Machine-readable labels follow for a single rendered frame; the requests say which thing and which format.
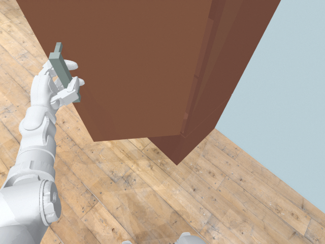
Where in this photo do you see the left robot upper arm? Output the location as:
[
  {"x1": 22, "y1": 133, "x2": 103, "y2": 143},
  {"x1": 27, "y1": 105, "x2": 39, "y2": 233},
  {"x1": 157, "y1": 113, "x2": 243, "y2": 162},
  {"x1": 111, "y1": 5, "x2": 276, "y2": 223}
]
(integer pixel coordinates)
[{"x1": 0, "y1": 180, "x2": 61, "y2": 244}]

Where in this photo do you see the handle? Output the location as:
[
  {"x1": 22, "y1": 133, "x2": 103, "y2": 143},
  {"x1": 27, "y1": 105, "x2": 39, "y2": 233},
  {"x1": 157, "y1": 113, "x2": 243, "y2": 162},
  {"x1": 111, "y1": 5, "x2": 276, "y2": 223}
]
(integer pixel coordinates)
[{"x1": 48, "y1": 42, "x2": 81, "y2": 103}]

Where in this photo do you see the robot left forearm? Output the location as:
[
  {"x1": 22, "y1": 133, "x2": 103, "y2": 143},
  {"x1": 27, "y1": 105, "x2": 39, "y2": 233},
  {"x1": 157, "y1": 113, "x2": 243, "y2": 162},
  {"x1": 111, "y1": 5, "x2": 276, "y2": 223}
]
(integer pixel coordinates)
[{"x1": 0, "y1": 106, "x2": 56, "y2": 191}]

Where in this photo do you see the robot left hand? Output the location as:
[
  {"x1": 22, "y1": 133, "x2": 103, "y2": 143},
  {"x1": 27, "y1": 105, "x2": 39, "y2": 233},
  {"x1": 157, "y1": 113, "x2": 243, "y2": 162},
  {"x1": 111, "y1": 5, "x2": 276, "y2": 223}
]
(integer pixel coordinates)
[{"x1": 30, "y1": 59, "x2": 85, "y2": 114}]

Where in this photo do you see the robot right shin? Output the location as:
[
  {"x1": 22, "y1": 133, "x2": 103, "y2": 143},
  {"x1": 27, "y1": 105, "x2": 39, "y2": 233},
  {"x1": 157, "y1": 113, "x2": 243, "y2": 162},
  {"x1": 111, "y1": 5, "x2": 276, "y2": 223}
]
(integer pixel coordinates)
[{"x1": 179, "y1": 232, "x2": 191, "y2": 238}]

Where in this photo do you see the cupboard door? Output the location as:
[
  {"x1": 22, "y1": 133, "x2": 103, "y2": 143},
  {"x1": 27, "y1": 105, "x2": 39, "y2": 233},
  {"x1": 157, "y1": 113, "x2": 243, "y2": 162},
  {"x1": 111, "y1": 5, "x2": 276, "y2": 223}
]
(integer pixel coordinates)
[{"x1": 16, "y1": 0, "x2": 212, "y2": 142}]

